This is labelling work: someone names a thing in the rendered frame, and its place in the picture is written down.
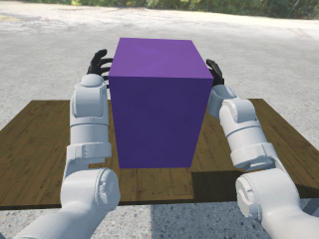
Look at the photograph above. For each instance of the right robot upper arm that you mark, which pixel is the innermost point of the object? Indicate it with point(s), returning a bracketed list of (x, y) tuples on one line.
[(270, 198)]

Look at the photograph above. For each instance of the left robot upper arm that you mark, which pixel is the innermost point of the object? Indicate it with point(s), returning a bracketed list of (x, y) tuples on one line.
[(87, 196)]

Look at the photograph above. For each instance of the carton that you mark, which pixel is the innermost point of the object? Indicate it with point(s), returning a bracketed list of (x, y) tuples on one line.
[(159, 91)]

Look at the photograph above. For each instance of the table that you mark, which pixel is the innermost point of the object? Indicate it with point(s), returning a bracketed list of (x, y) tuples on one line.
[(33, 156)]

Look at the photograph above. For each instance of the robot right hand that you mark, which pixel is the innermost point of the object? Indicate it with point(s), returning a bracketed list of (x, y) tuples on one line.
[(216, 73)]

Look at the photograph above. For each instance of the robot left hand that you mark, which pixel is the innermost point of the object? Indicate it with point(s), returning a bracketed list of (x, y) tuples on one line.
[(97, 62)]

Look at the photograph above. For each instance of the robot left forearm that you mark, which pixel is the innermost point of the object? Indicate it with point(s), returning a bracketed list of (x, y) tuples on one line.
[(89, 121)]

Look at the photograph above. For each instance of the robot right forearm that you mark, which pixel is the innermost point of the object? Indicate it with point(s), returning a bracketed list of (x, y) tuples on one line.
[(249, 147)]

